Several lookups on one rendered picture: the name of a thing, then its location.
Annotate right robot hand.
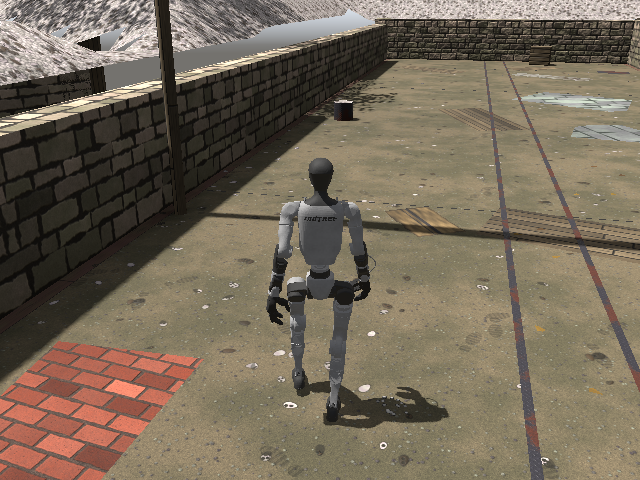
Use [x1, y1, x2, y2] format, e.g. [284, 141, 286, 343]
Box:
[350, 278, 371, 301]

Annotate robot right thigh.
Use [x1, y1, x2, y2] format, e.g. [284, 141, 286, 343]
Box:
[329, 280, 355, 358]

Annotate left robot forearm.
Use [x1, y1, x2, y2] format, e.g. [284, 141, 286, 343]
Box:
[268, 244, 288, 297]

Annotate right robot forearm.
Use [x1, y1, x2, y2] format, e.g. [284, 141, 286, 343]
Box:
[354, 241, 370, 282]

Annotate right robot upper arm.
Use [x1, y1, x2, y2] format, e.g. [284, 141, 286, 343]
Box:
[341, 201, 365, 256]

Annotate robot head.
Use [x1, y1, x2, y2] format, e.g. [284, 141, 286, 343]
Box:
[304, 158, 338, 206]

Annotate left robot hand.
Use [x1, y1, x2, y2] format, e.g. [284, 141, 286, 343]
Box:
[266, 295, 290, 325]

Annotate left robot upper arm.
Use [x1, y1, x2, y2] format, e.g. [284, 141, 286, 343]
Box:
[277, 201, 300, 259]

